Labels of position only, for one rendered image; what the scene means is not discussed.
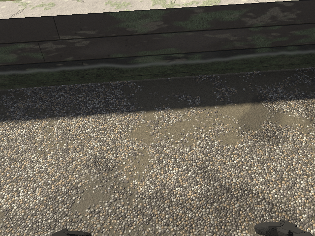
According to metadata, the right robot hand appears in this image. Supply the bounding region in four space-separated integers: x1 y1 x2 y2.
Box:
254 219 313 236

